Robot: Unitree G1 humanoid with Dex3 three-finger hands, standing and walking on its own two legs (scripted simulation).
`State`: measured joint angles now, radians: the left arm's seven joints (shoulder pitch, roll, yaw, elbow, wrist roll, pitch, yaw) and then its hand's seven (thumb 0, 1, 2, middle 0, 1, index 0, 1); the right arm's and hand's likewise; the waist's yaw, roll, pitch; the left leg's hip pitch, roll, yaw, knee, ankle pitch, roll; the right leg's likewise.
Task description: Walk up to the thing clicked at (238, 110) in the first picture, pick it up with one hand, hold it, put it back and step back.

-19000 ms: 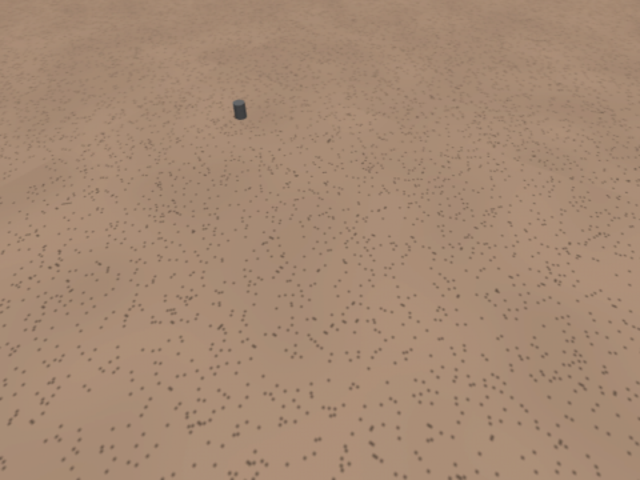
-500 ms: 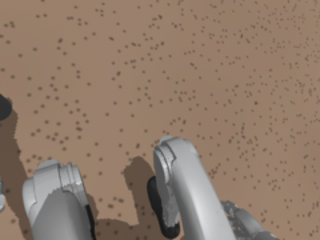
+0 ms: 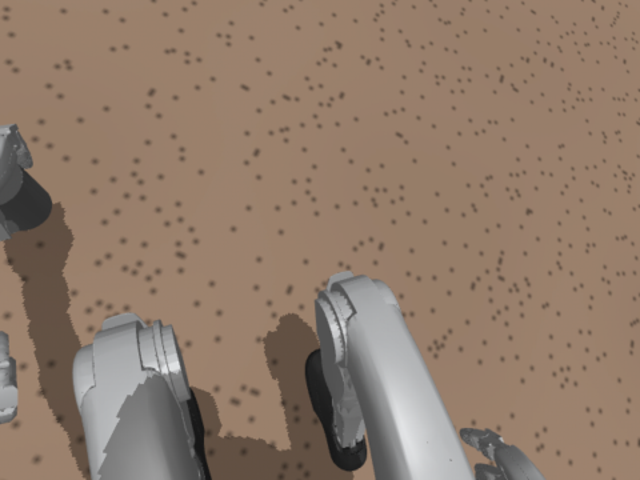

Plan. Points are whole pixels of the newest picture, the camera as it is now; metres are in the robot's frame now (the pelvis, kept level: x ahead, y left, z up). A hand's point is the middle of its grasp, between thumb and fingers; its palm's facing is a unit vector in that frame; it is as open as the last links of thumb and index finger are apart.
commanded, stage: lift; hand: left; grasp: from above
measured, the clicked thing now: (6, 194) +0.49 +0.32 -0.17
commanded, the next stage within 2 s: hold in 1.60 s
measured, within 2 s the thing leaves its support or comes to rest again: neither
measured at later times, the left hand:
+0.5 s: hand out of the picture +0.42 +0.33 -0.03, palm faces -0.44 -0.12 -0.89, open 10.3 cm
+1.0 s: hand out of the picture +0.34 +0.31 +0.18, palm faces -0.42 -0.15 -0.90, open 10.1 cm
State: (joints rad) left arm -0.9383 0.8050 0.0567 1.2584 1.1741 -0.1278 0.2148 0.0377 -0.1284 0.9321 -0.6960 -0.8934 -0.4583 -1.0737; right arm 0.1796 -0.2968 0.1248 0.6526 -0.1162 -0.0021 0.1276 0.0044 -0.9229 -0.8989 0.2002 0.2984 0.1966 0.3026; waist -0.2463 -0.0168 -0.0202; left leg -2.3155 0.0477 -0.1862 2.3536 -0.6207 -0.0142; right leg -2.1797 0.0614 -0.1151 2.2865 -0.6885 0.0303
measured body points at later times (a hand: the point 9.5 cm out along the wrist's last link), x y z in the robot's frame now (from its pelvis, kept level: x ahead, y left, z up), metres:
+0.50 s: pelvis +0.00 +0.00 +0.08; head +0.20 +0.07 +0.48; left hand +0.43 +0.34 +0.02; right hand +0.11 -0.26 -0.03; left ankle +0.09 +0.14 -0.31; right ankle +0.10 -0.12 -0.31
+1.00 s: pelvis +0.02 +0.01 +0.26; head +0.13 +0.05 +0.70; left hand +0.36 +0.32 +0.23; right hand +0.17 -0.23 +0.14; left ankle +0.09 +0.14 -0.31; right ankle +0.10 -0.12 -0.31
